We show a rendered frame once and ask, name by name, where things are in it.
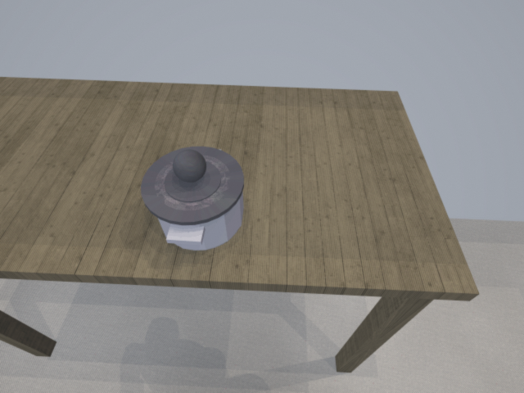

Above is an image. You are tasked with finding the knob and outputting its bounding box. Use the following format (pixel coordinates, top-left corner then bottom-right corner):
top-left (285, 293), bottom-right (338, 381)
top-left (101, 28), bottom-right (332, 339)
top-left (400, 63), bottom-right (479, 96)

top-left (173, 150), bottom-right (206, 183)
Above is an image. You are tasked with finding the table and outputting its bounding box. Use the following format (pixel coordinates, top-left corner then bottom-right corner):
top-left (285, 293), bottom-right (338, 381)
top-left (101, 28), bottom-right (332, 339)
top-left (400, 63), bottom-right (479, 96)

top-left (0, 77), bottom-right (479, 373)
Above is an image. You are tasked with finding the pot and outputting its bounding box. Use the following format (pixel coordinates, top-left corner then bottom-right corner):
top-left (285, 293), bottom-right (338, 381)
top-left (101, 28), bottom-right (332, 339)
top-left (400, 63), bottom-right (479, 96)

top-left (158, 191), bottom-right (244, 251)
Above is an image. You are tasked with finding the lid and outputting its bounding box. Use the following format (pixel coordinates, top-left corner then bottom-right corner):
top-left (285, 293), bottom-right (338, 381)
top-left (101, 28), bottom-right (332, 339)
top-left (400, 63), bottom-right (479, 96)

top-left (141, 147), bottom-right (244, 225)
